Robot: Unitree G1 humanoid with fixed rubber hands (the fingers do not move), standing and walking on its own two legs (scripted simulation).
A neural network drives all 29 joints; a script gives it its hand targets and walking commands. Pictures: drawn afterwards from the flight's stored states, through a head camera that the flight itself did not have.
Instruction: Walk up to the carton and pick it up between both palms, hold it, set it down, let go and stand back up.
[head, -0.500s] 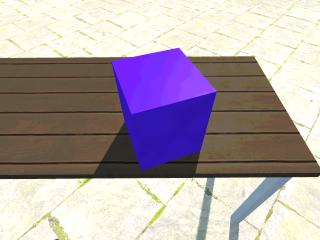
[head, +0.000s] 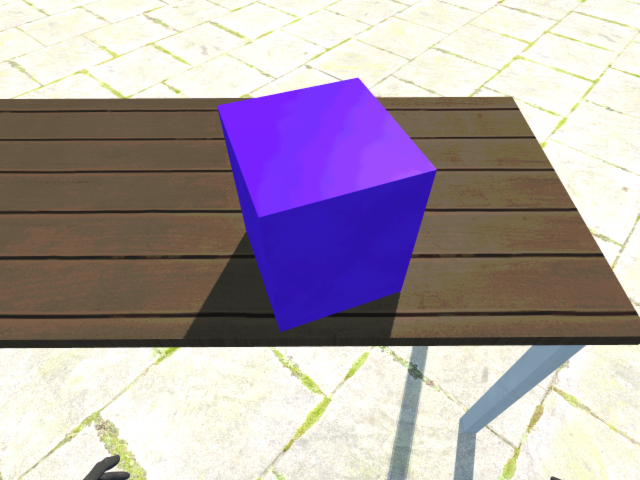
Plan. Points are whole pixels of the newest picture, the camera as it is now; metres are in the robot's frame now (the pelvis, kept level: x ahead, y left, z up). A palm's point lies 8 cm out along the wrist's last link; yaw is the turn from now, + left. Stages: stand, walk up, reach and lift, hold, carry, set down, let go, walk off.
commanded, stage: reach and lift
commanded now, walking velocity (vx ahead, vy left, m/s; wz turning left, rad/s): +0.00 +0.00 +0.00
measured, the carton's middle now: (318, 207) +0.48 +0.03 +0.06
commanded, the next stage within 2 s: none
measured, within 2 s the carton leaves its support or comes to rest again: neither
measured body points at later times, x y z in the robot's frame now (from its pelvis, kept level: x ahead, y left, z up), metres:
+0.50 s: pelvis +0.03 -0.01 +0.01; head +0.02 -0.01 +0.46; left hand +0.21 +0.25 -0.06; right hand +0.20 -0.30 -0.07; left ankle +0.05 +0.12 -0.73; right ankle -0.01 -0.12 -0.73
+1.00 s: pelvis +0.00 -0.01 +0.01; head -0.03 -0.02 +0.46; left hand +0.19 +0.20 -0.03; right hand +0.18 -0.29 -0.03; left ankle +0.05 +0.12 -0.73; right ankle -0.01 -0.12 -0.73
